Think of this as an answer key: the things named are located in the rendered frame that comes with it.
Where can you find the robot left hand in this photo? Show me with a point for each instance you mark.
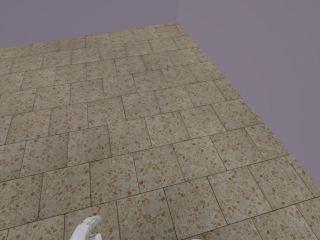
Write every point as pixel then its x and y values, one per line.
pixel 83 230

